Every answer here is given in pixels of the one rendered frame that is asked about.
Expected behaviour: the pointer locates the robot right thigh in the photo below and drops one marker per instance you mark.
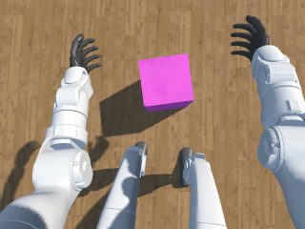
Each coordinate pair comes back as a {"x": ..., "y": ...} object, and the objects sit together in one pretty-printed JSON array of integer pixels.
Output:
[{"x": 205, "y": 206}]

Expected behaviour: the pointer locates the left robot forearm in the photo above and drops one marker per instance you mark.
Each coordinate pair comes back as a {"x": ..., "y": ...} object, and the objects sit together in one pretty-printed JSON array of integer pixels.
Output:
[{"x": 69, "y": 114}]

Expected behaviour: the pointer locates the carton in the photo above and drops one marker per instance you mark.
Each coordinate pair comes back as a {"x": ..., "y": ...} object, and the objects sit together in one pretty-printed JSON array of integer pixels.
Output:
[{"x": 166, "y": 82}]

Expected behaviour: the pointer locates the left robot hand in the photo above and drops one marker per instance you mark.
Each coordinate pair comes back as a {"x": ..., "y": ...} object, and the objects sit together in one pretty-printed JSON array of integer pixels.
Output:
[{"x": 78, "y": 59}]

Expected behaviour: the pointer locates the left robot upper arm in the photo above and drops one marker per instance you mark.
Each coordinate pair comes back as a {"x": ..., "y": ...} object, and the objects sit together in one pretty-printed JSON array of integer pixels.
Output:
[{"x": 58, "y": 178}]

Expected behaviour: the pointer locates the right robot hand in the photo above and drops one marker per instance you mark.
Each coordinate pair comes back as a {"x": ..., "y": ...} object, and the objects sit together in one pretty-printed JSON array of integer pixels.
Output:
[{"x": 256, "y": 35}]

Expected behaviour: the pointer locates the right robot upper arm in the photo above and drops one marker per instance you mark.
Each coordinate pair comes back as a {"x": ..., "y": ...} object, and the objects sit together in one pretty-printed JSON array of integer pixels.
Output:
[{"x": 282, "y": 150}]

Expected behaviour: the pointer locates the right robot foot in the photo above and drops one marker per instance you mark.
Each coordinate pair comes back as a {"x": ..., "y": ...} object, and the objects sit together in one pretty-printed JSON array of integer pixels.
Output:
[{"x": 184, "y": 155}]

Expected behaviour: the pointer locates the right robot forearm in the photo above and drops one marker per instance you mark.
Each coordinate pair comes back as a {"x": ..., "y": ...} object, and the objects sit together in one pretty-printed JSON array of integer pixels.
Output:
[{"x": 278, "y": 87}]

